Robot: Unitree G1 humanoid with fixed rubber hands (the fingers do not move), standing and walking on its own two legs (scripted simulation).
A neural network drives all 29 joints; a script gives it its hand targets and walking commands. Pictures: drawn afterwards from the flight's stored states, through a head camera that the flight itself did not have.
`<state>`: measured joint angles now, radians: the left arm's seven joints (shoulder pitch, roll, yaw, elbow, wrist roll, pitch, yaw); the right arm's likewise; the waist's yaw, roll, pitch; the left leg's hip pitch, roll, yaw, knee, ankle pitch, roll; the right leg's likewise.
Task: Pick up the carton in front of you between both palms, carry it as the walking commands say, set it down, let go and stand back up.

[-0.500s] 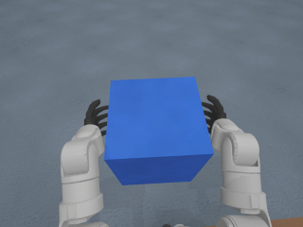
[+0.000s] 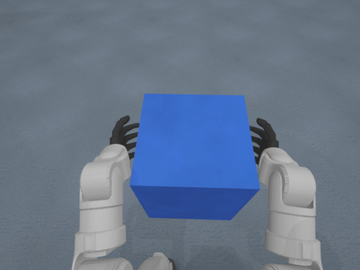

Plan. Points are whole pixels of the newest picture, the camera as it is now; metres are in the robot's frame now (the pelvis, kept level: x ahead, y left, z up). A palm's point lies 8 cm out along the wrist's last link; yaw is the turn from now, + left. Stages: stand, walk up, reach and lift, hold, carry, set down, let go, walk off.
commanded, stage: carry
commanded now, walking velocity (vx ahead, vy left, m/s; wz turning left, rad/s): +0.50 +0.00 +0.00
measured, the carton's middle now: (191, 163) +0.35 +0.02 +0.04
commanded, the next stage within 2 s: none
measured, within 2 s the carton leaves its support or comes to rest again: neither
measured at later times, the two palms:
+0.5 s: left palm (144, 71) +0.61 +0.16 +0.12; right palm (249, 71) +0.61 -0.14 +0.12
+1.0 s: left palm (155, 37) +0.85 +0.16 +0.10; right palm (237, 36) +0.85 -0.14 +0.10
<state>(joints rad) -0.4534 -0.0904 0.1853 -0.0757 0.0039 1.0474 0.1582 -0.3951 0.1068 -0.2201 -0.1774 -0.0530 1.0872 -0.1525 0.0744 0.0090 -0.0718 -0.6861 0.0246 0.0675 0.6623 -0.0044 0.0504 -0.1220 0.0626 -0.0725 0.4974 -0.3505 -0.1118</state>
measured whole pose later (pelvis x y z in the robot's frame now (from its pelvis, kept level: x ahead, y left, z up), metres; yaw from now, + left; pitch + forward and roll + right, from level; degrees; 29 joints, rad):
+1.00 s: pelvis +0.61 +0.01 +0.00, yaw +1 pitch +3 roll +0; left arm -0.03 -0.13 0.05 -0.48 0.05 1.22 0.13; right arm -0.02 0.13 -0.06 -0.51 -0.06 1.23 -0.12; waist 0.02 -0.01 -0.16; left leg -0.51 0.09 0.17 0.50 -0.10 0.00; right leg 0.03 -0.04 -0.16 0.30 -0.38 0.02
